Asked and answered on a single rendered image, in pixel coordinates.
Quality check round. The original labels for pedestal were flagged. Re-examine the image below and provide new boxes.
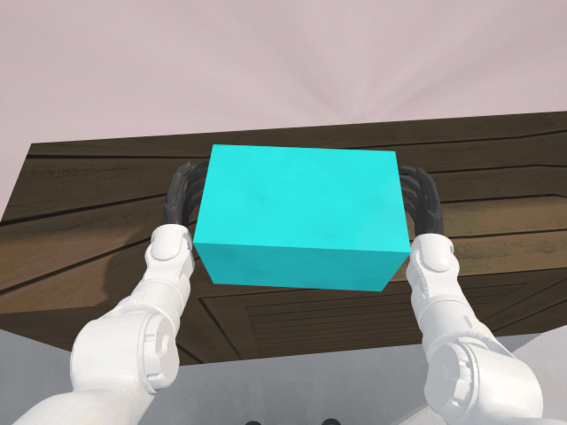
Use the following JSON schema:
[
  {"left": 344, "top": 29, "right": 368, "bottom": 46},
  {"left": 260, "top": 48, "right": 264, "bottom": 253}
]
[{"left": 0, "top": 111, "right": 567, "bottom": 366}]

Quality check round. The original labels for robot right forearm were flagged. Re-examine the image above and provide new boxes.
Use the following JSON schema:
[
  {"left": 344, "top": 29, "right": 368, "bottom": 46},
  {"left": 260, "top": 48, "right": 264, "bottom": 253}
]
[{"left": 406, "top": 234, "right": 543, "bottom": 418}]

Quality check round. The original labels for robot left hand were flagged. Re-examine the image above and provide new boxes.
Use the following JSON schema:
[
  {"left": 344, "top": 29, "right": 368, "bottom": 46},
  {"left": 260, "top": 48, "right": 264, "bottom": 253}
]
[{"left": 161, "top": 161, "right": 208, "bottom": 228}]

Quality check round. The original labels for left robot upper arm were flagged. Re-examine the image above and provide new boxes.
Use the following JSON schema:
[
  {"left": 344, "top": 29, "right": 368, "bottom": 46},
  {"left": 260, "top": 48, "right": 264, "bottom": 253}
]
[{"left": 12, "top": 312, "right": 180, "bottom": 425}]

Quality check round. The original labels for right robot upper arm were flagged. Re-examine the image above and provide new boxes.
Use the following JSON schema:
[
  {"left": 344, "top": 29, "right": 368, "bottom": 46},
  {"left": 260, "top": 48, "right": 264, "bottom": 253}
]
[{"left": 424, "top": 342, "right": 567, "bottom": 425}]

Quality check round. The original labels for carton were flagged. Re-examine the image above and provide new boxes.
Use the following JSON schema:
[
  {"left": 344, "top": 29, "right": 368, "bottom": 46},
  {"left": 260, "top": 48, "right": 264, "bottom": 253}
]
[{"left": 193, "top": 144, "right": 411, "bottom": 291}]

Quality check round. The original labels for robot right hand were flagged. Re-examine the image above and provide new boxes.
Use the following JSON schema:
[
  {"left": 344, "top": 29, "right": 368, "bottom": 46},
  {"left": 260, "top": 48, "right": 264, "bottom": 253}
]
[{"left": 398, "top": 166, "right": 444, "bottom": 237}]

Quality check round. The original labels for robot left forearm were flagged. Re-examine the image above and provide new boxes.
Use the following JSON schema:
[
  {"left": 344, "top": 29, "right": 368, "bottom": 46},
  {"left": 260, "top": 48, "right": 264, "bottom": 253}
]
[{"left": 70, "top": 224, "right": 195, "bottom": 387}]

